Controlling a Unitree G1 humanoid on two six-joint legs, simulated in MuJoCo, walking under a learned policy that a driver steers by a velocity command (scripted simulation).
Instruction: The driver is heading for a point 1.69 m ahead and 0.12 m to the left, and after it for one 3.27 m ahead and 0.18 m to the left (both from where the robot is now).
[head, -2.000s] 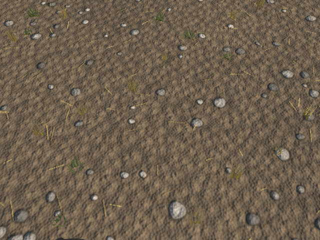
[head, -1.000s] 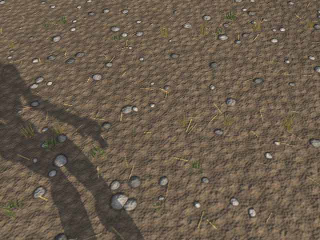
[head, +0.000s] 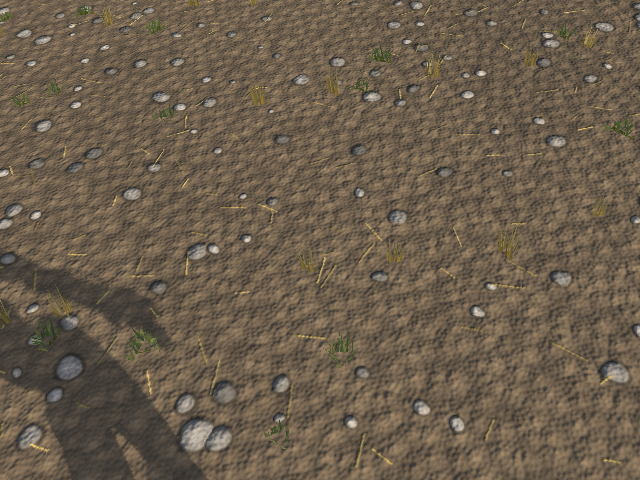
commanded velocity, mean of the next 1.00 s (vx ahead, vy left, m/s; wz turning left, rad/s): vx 0.45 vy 0.00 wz -0.01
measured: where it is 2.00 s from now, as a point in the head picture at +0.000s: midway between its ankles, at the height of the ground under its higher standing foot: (310, 310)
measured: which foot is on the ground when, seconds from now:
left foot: up 0.00-0.30, down 0.32-0.80, up 0.82-1.00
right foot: down 0.00-0.34, up 0.36-0.78, down 0.80-1.00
